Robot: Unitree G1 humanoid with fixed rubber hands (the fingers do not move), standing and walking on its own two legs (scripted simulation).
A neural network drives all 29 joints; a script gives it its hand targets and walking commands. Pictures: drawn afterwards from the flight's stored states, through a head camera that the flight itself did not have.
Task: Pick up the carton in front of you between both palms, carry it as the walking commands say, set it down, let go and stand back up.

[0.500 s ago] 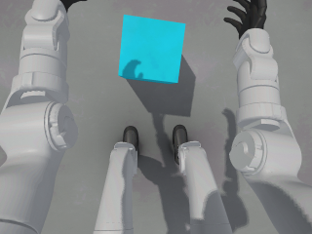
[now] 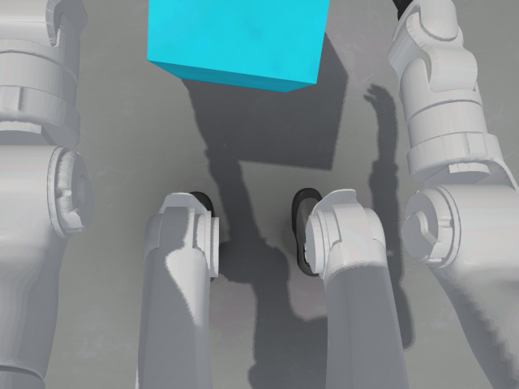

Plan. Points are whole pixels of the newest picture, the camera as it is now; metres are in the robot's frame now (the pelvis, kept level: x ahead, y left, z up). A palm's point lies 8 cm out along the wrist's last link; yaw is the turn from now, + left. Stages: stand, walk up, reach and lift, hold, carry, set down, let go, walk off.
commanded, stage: reach and lift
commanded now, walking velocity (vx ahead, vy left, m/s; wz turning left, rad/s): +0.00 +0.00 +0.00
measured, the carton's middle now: (240, 13) +0.56 +0.04 -0.32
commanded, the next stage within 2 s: none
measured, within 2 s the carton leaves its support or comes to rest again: leaves its support in 1.14 s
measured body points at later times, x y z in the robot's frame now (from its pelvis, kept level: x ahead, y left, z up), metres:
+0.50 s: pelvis +0.00 +0.01 -0.07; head +0.38 +0.04 +0.15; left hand +0.59 +0.21 -0.26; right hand +0.56 -0.14 -0.25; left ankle +0.10 +0.13 -0.41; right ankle +0.11 -0.13 -0.41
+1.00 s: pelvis -0.01 +0.01 -0.07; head +0.37 +0.04 +0.15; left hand +0.58 +0.19 -0.25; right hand +0.56 -0.12 -0.25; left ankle +0.10 +0.13 -0.41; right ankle +0.11 -0.13 -0.41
